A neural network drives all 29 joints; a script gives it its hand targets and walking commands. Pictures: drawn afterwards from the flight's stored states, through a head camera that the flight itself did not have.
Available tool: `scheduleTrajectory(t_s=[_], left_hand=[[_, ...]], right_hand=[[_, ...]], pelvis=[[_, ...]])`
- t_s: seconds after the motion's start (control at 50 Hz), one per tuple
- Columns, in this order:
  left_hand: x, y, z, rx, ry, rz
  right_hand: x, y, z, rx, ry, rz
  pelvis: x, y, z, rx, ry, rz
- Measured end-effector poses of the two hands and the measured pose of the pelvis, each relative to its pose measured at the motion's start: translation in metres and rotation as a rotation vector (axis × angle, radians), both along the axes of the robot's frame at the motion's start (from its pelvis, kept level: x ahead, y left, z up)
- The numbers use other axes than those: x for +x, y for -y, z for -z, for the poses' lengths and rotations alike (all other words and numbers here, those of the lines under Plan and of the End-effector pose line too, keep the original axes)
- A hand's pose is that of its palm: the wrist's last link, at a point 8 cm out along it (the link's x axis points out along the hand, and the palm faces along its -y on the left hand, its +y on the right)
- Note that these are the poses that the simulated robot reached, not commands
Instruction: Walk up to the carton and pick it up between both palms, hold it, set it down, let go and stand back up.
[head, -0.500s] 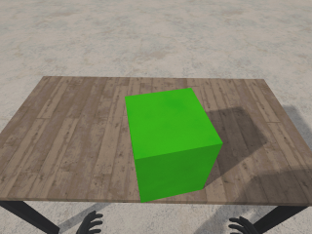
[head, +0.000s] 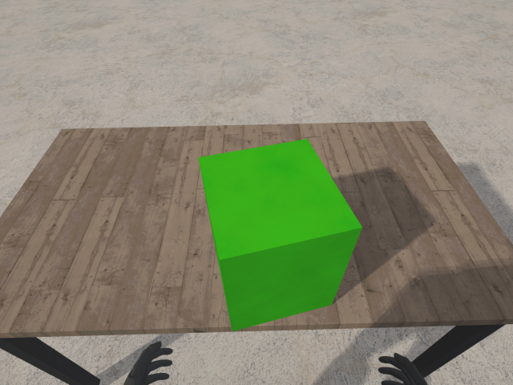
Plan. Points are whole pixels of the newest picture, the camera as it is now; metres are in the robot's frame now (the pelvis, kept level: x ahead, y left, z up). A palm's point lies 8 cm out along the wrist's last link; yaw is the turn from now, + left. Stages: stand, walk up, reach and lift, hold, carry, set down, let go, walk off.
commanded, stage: let go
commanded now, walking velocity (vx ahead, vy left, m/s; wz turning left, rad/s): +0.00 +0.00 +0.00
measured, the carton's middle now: (269, 236) +0.39 +0.02 +0.01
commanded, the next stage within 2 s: stand in 0.14 s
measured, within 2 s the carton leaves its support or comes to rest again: neither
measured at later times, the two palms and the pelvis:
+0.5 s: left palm out of the picture +0.04 +0.25 -0.13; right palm out of the picture +0.06 -0.25 -0.12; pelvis +0.00 +0.00 -0.01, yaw +1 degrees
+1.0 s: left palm out of the picture -0.07 +0.26 -0.15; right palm out of the picture -0.07 -0.21 -0.14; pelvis -0.06 +0.03 -0.01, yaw +2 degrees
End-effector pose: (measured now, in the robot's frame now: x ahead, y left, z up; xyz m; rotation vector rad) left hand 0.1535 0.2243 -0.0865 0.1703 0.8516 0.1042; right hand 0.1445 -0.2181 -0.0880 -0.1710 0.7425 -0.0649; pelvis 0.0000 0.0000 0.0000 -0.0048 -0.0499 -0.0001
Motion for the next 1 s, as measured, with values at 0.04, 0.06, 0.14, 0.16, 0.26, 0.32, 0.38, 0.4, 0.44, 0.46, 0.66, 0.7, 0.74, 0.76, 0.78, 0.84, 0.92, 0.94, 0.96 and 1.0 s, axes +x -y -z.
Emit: scheduleTrajectory(t_s=[0.04,0.06,0.14,0.16,0.26,0.32,0.38,0.4,0.44,0.46,0.66,0.7,0.74,0.76,0.78,0.84,0.92,0.94,0.96,1.0], left_hand=[[0.001,0.001,0.000,0.001,0.004,0.001],[0.001,0.001,0.000,0.001,0.004,0.002],[-0.001,0.003,0.001,0.001,-0.004,-0.001],[-0.002,0.003,0.001,-0.001,-0.007,-0.004],[-0.021,-0.002,0.012,0.013,-0.010,-0.007],[-0.042,-0.009,0.021,0.017,-0.055,-0.027],[-0.066,-0.015,0.029,0.022,-0.114,-0.046],[-0.074,-0.017,0.031,0.024,-0.133,-0.051],[-0.088,-0.020,0.035,0.027,-0.171,-0.061],[-0.095,-0.022,0.037,0.029,-0.189,-0.064],[-0.149,-0.031,0.047,0.029,-0.304,-0.078],[-0.157,-0.033,0.049,0.026,-0.315,-0.080],[-0.164,-0.034,0.051,0.021,-0.323,-0.082],[-0.167,-0.034,0.052,0.019,-0.327,-0.083],[-0.171,-0.035,0.053,0.016,-0.333,-0.084],[-0.184,-0.036,0.057,0.011,-0.354,-0.082],[-0.203,-0.037,0.061,0.003,-0.389,-0.086],[-0.208,-0.038,0.062,0.001,-0.399,-0.089],[-0.214,-0.038,0.062,0.000,-0.410,-0.093],[-0.226,-0.040,0.063,-0.002,-0.434,-0.102]], right_hand=[[0.000,0.002,-0.001,-0.005,0.001,0.003],[0.000,0.004,-0.001,-0.007,0.000,0.005],[0.000,0.008,-0.001,-0.015,-0.005,0.002],[0.000,0.009,-0.001,-0.016,-0.005,0.000],[-0.014,0.019,0.009,-0.044,-0.102,0.052],[-0.030,0.026,0.015,-0.060,-0.158,0.076],[-0.049,0.031,0.020,-0.072,-0.211,0.090],[-0.056,0.032,0.022,-0.075,-0.228,0.094],[-0.069,0.034,0.025,-0.080,-0.260,0.102],[-0.076,0.034,0.026,-0.082,-0.276,0.104],[-0.138,0.024,0.036,-0.084,-0.403,0.114],[-0.148,0.020,0.038,-0.081,-0.419,0.117],[-0.157,0.016,0.039,-0.078,-0.431,0.119],[-0.162,0.014,0.040,-0.076,-0.437,0.120],[-0.166,0.012,0.041,-0.074,-0.443,0.123],[-0.179,0.006,0.044,-0.068,-0.460,0.131],[-0.195,0.000,0.047,-0.062,-0.484,0.138],[-0.199,-0.001,0.047,-0.062,-0.491,0.139],[-0.203,-0.002,0.048,-0.061,-0.498,0.142],[-0.210,-0.004,0.049,-0.059,-0.512,0.150]], pelvis=[[0.000,0.001,0.000,0.000,0.002,0.001],[-0.001,0.001,0.000,0.000,0.004,0.001],[-0.001,0.003,0.001,0.001,0.003,-0.001],[-0.002,0.003,0.001,0.002,0.001,-0.001],[0.002,0.005,0.004,-0.004,-0.025,-0.012],[0.004,0.005,0.005,-0.007,-0.020,-0.017],[0.004,0.004,0.005,-0.011,-0.013,-0.019],[0.003,0.004,0.005,-0.011,-0.011,-0.019],[0.001,0.003,0.005,-0.013,-0.006,-0.021],[0.000,0.002,0.005,-0.013,-0.003,-0.021],[-0.021,-0.007,0.005,-0.017,0.016,-0.027],[-0.026,-0.010,0.005,-0.017,0.022,-0.028],[-0.030,-0.012,0.005,-0.017,0.027,-0.030],[-0.032,-0.014,0.005,-0.017,0.029,-0.030],[-0.034,-0.015,0.005,-0.017,0.030,-0.030],[-0.041,-0.019,0.006,-0.016,0.033,-0.032],[-0.051,-0.024,0.007,-0.016,0.032,-0.033],[-0.053,-0.025,0.008,-0.015,0.030,-0.033],[-0.055,-0.026,0.008,-0.016,0.028,-0.034],[-0.059,-0.027,0.008,-0.016,0.023,-0.034]])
